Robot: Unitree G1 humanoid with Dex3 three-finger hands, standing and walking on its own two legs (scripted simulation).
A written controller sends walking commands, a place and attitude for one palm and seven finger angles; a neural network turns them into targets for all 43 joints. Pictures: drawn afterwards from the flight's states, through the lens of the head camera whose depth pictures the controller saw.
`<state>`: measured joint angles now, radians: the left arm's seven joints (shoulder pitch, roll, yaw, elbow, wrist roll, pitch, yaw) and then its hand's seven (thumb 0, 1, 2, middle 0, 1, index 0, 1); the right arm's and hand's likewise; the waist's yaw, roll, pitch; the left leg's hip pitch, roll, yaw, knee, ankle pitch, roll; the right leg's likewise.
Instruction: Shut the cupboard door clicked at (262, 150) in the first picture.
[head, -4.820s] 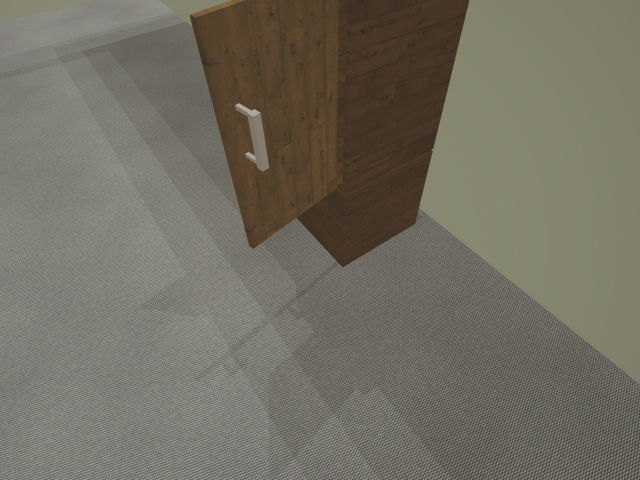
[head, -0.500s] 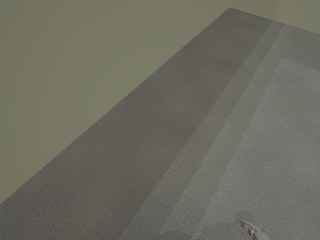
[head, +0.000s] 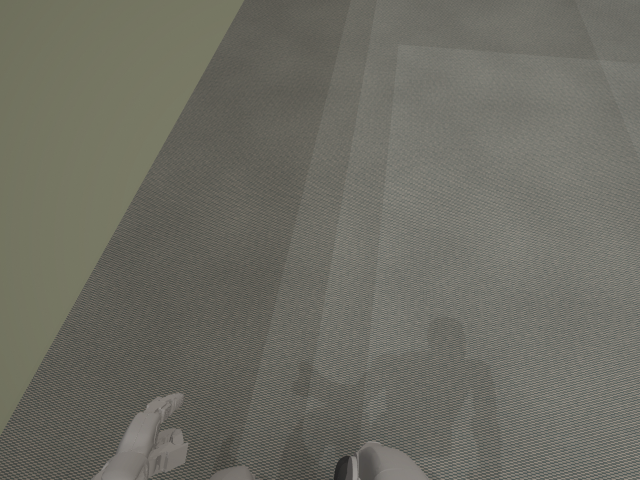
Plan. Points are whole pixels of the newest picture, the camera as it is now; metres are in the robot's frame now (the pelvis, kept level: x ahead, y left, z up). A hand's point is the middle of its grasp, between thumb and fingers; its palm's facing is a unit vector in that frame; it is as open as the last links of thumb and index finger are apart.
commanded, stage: walk around to get in front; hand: left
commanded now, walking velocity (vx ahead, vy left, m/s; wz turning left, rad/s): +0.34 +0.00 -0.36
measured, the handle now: out of the picture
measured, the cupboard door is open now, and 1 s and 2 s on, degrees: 100 100 100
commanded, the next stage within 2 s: walk to a spot facing it in 0.06 s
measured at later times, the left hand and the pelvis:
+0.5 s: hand (208, 443) +0.18 +0.17 -0.17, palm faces +0.07 -0.98 -0.18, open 7.3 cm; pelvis +0.21 +0.00 +0.01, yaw +1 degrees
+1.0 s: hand (218, 303) +0.39 +0.17 -0.13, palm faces +0.22 -0.95 -0.23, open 7.3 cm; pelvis +0.29 -0.05 +0.02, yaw +15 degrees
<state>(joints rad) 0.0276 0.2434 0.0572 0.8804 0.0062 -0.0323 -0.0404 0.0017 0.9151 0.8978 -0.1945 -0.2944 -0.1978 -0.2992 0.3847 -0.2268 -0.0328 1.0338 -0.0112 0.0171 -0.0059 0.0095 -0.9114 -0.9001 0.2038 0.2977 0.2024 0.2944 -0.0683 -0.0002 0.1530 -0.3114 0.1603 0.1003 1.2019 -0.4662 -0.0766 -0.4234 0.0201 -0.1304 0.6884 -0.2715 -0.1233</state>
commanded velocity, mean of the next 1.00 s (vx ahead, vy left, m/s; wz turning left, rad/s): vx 0.04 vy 0.00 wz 0.48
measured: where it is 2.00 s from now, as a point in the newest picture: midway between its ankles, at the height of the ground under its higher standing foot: (353, 396)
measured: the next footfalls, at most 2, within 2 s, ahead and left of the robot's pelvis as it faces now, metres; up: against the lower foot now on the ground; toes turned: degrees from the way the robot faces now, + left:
left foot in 0.50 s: +0.31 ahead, +0.06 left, +0.00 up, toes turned +6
right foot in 1.04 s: +0.35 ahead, -0.17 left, +0.00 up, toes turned +18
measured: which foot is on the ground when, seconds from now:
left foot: up 0.00-0.48, down 0.50-1.00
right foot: down 0.00-0.50, up 0.52-1.00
